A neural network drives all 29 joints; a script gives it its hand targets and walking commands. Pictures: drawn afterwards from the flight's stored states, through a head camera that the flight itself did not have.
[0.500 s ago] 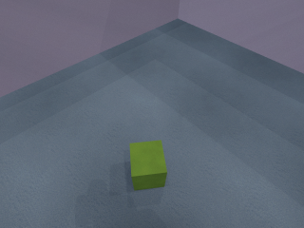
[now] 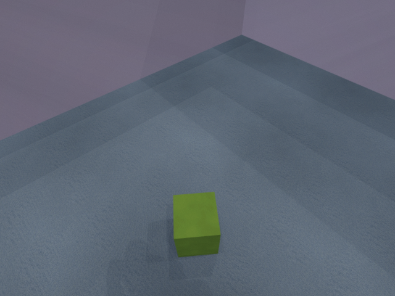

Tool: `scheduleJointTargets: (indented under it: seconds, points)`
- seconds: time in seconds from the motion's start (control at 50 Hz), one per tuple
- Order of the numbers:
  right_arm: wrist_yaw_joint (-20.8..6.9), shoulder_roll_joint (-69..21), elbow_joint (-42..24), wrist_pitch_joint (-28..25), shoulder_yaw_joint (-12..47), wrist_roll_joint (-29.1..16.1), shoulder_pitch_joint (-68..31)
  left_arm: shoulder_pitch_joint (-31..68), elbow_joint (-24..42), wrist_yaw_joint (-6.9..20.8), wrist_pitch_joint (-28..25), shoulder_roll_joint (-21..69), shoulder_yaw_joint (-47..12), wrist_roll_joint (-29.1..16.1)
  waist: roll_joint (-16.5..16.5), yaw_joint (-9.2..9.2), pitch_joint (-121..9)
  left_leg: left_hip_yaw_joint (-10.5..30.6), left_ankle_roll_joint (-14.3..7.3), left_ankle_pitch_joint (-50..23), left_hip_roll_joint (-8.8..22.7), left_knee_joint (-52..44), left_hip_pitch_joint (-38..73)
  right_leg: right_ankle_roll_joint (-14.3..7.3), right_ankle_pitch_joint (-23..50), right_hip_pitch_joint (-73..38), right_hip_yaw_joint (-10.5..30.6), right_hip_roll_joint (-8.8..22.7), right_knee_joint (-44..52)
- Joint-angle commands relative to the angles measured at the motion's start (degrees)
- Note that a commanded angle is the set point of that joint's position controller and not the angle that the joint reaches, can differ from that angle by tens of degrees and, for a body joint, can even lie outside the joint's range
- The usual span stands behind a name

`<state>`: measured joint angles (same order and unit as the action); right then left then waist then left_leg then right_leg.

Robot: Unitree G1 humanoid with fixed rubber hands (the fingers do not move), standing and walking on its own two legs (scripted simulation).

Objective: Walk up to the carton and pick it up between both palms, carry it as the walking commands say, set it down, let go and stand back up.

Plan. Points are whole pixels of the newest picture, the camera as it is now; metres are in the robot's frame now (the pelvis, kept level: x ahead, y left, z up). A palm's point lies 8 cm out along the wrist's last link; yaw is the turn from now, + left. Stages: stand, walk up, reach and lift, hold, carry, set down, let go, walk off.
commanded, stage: walk up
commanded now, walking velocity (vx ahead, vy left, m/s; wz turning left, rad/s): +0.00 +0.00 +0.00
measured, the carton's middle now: (196, 225) +0.53 +0.05 -0.66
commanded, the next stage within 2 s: none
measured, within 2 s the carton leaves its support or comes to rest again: neither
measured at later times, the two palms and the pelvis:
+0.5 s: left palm out of the picture -0.01 +0.21 -0.15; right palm out of the picture -0.03 -0.20 -0.15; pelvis +0.02 +0.00 +0.00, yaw +0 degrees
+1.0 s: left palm out of the picture -0.06 +0.17 -0.14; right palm (308, 269) +0.20 -0.23 -0.14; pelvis +0.10 -0.01 -0.01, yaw +6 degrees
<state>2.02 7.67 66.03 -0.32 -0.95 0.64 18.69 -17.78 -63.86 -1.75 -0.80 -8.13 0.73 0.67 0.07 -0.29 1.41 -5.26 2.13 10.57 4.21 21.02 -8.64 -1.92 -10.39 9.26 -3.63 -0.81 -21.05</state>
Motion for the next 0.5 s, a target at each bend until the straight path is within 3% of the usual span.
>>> scheduleJointTargets:
  seconds: [0.0, 0.48]
  points:
    - [0.19, 3.42, -0.16, -0.22, -0.31, -0.06, 4.35, -3.21, 0.71, -0.16, -0.4, -4.34, 0.61, 0.07, 0.55, 0.15, 3.19, 3.57, -1.11, -0.5, 3.38, -3.67, -1.15, 0.52, 0.46, 2.76, 6.41, 6.32, 5.07]
    - [0.58, 1.87, 0.75, -0.11, -0.13, -0.16, 6.92, -5.18, -1.8, -0.48, -0.72, -2.71, 0.26, 0.28, 0.37, -0.14, 3.9, 2.98, -1.12, -2.23, 3.57, -3.33, -0.86, 0.5, 4.2, 1.89, 5.77, 5.82, 3.84]
